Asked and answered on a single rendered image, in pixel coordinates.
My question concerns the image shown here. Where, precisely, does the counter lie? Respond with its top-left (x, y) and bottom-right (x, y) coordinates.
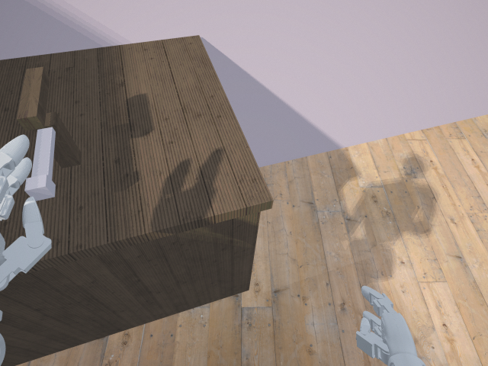
top-left (0, 35), bottom-right (274, 366)

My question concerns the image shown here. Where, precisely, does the robot left hand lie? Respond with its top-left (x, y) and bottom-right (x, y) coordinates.
top-left (0, 135), bottom-right (52, 291)

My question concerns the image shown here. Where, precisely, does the tap lever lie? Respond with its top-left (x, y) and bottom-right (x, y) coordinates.
top-left (24, 127), bottom-right (56, 201)

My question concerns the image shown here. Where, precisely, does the robot right hand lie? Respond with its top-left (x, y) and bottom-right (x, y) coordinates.
top-left (356, 286), bottom-right (418, 366)

